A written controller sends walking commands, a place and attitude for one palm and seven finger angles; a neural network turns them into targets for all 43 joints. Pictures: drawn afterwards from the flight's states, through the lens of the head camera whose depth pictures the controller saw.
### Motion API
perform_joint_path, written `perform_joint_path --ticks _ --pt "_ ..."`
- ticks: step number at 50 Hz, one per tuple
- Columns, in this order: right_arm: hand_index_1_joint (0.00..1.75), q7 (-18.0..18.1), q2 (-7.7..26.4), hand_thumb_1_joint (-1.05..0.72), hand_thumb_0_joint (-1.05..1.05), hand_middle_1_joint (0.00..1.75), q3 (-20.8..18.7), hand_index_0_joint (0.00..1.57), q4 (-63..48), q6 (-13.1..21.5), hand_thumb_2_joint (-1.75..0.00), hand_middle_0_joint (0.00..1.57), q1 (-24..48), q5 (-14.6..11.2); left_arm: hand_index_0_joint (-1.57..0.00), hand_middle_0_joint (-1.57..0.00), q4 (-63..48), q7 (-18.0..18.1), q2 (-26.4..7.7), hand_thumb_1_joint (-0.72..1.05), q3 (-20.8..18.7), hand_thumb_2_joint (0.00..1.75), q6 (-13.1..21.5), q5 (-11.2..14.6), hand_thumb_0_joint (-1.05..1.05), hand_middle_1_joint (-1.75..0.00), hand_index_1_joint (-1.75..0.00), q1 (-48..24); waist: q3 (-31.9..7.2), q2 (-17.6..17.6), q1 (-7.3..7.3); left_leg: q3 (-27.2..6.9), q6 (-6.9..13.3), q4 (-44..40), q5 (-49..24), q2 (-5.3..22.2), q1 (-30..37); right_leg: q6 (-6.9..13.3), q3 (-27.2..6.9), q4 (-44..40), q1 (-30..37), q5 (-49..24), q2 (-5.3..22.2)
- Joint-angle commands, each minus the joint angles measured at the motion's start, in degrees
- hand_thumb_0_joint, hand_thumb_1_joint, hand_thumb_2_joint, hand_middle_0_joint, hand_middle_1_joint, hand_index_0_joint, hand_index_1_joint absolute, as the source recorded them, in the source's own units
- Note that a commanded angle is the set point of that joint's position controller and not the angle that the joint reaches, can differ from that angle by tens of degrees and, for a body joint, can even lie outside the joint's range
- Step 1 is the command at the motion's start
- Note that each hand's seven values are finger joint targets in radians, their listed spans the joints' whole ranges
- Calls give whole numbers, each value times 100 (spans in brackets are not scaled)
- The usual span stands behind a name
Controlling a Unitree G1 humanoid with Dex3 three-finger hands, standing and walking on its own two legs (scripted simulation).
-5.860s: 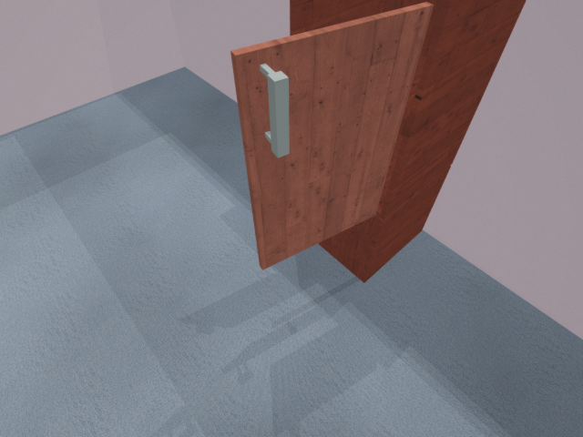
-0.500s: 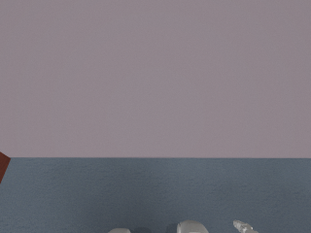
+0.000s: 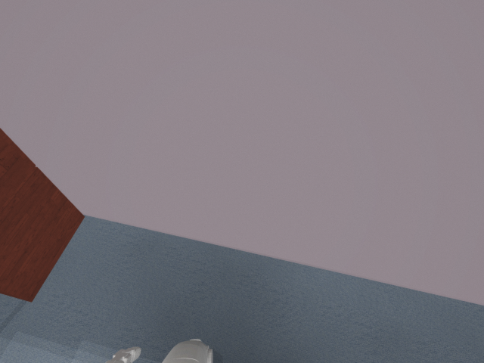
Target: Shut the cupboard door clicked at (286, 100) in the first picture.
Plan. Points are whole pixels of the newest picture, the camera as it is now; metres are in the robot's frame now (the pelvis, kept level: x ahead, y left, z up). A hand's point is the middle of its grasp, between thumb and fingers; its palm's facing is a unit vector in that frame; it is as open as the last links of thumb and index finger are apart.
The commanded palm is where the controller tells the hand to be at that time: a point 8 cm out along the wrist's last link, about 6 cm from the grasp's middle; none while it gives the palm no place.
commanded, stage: turn to face it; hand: left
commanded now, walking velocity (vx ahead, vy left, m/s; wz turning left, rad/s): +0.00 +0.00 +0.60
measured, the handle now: out of the picture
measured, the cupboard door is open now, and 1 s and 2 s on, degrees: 78 78 78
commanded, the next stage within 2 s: take the last steps up to it in 1.74 s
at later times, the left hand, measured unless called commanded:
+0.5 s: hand out of the picture +0.07 +0.25 -0.16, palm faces +0.30 -0.92 -0.26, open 7.4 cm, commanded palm none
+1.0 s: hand out of the picture -0.05 +0.22 -0.19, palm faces +0.59 -0.77 -0.24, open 7.3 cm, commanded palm none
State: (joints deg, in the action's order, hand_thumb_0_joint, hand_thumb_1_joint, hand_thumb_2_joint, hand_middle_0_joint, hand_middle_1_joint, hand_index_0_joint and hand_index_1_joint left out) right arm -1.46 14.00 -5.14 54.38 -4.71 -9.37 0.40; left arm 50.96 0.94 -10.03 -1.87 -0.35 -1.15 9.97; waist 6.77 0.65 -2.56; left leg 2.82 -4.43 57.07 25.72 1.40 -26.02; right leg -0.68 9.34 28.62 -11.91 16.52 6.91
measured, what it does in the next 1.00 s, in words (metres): steps on the spot, turning left: left foot, then right foot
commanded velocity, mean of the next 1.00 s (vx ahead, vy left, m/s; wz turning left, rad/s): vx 0.00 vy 0.00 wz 0.60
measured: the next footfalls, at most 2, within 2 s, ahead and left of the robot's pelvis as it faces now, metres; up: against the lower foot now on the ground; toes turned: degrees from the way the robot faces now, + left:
left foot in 0.14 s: +0.04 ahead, +0.13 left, +0.00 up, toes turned +11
right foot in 0.56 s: +0.10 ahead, -0.12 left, +0.00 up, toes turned +18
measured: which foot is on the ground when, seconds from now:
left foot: up 0.00-0.12, down 0.14-0.56, up 0.58-0.90, down 0.92-1.00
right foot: down 0.00-0.14, up 0.16-0.54, down 0.56-0.92, up 0.94-1.00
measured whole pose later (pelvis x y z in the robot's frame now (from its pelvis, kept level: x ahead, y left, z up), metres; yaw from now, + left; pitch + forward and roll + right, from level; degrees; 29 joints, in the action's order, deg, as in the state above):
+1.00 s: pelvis +0.03 +0.02 -0.02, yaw +36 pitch +0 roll +0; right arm -0.6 12.7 -4.0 51.7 -1.5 -6.5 0.9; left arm 53.9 0.8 -14.6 -4.4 -3.6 -0.7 11.8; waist 7.0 3.4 -0.3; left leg 3.5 2.6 37.0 18.3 -0.7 -19.0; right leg -4.4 4.7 59.6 -22.6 31.1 7.9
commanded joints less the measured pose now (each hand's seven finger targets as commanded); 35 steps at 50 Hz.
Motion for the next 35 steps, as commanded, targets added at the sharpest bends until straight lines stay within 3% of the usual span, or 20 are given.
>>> perform_joint_path --ticks 1,3,4,5,6,7,8,10,12,16,21,25,26,27,28,29,30,31,33,35 --pt "30 -51 155 -90 0 30 47 20 -594 213 -90 20 472 -5 -20 -20 -204 89 -1401 90 -413 90 124 -54 0 -30 -30 438 -864 1110 445 313 68 -1252 133 -21 50 632 -603 -427 1010 -3356 1430" --pt "30 -37 209 -90 0 30 42 20 -581 255 -90 20 304 -4 -20 -20 -163 61 -1442 90 -453 90 109 -48 0 -30 -30 455 -989 1149 357 446 125 -2031 -258 -109 494 486 -448 -61 978 -3427 1416" --pt "30 -25 300 -90 0 30 19 20 -532 280 -90 20 71 9 -20 -20 -168 49 -1446 90 -466 90 98 -13 0 -30 -30 366 -1069 973 209 434 179 -2576 -775 -115 986 325 -263 264 715 -3150 1376" --pt "30 -16 499 -90 0 30 -33 20 -453 314 -90 20 -249 28 -20 -20 -200 23 -1395 90 -453 90 75 40 0 -30 -30 292 -1231 457 2 294 278 -3191 -1612 -44 1836 74 -25 892 148 -2712 1225" --pt "30 29 1107 -90 0 30 -187 20 -422 366 -90 20 -609 76 -20 -20 -371 -13 -1075 90 -403 90 30 91 0 -30 -30 282 -1515 -1078 -197 -1435 850 -3435 -3072 1238 2836 -347 270 2110 -1196 -390 536" --pt "30 100 1508 -90 0 30 -298 20 -368 323 -90 20 -940 76 -20 -20 -583 -5 -792 90 -273 90 -25 84 0 -30 -30 -137 -1504 -1918 -395 -2603 1590 -3566 -4774 2217 2932 -528 -130 3233 -2087 2270 38" --pt "30 145 1539 -90 0 30 -297 20 -293 294 -90 20 -1010 101 -20 -20 -660 14 -901 90 -302 90 -103 43 0 -30 -30 -348 -1436 -1277 -390 -2420 1848 -3543 -4218 2335 2617 -422 -731 3748 -2144 2114 92" --pt "30 231 1230 -90 0 30 -219 20 -437 358 -90 20 -454 101 -20 -20 -443 2 -882 90 -347 90 -162 -8 0 -30 -30 -447 -971 -1140 -138 -2141 1462 -3792 -2874 1621 1927 -424 -968 3954 -2273 1129 97" --pt "30 248 1049 -90 0 30 -128 20 -497 402 -90 20 -102 79 -20 -20 -286 -54 -892 90 -350 90 -170 -16 0 -30 -30 -188 -831 -1031 94 -1654 1221 -3850 -2755 1261 1727 -462 -995 3909 -2143 532 28" --pt "30 254 1021 -90 0 30 -125 20 -452 420 -90 20 -233 87 -20 -20 -260 -40 -861 90 -331 90 -157 8 0 -30 -30 -167 -900 -690 110 -1761 1355 -3741 -3200 1171 1866 -503 -964 3097 -1888 616 -146" --pt "30 220 1077 -90 0 30 -181 20 -424 352 -90 20 -241 121 -20 -20 -395 -21 -818 90 -289 90 -131 30 0 -30 -30 -338 -848 -942 59 -2094 1357 -3651 -2899 1059 1596 -456 -853 1891 -1296 792 -413" --pt "30 207 1009 -90 0 30 -200 20 -530 300 -90 20 89 83 -20 -20 -287 19 -884 90 -322 90 -56 73 0 -30 -30 179 -937 -1040 321 -2283 1145 -3263 -2880 791 888 -330 -765 397 36 124 -648" --pt "30 194 916 -90 0 30 -192 20 -575 295 -90 20 206 43 -20 -20 -230 46 -1002 90 -363 90 -6 64 0 -30 -30 415 -968 -700 474 -2176 928 -2967 -2388 560 443 -288 -855 -427 685 -356 -492" --pt "30 154 604 -90 0 30 -164 20 -643 301 -90 20 168 -20 -20 -20 -227 96 -1427 90 -455 90 67 -21 0 -30 -30 594 -1060 494 560 -1600 561 -2025 -1198 -20 -439 8 -1953 -1246 1437 -197 577" --pt "30 143 383 -90 0 30 -132 20 -755 305 -90 20 177 -12 -20 -20 -266 116 -1761 90 -504 90 80 -63 0 -30 -30 563 -880 1749 575 -553 188 -501 812 -698 -959 721 -3215 -1537 1210 -690 2016" --pt "30 112 606 -90 0 30 -153 20 -679 271 -90 20 158 45 -20 -20 -313 131 -1633 90 -434 90 72 -19 0 -30 -30 412 -763 1276 467 -770 262 636 888 -340 -795 999 -2948 -1447 507 -848 2145" --pt "30 61 528 -90 0 30 -161 20 -583 216 -90 20 13 64 -20 -20 -405 129 -1301 90 -354 90 77 -3 0 -30 -30 -18 -561 1017 199 -796 239 1120 379 -213 -781 900 -2272 -1391 229 -776 1639" --pt "30 48 493 -90 0 30 -166 20 -461 171 -90 20 -24 71 -20 -20 -435 126 -1117 90 -320 90 92 8 0 -30 -30 -202 -554 1271 99 -656 149 1347 161 -97 -834 747 -1895 -1199 287 -1389 1310" --pt "30 0 413 -90 0 30 -108 20 -438 140 -90 20 12 48 -20 -20 -441 120 -1001 90 -274 90 107 19 0 -30 -30 -198 -551 1361 85 -408 46 1151 -72 9 -741 611 -1078 -979 428 -2484 1081" --pt "30 -19 302 -90 0 30 -54 20 -487 152 -90 20 220 27 -20 -20 -374 125 -1062 90 -306 90 137 -1 0 -30 -30 40 -665 1197 198 -195 10 407 -4 31 -610 622 -860 -802 764 -3066 1140"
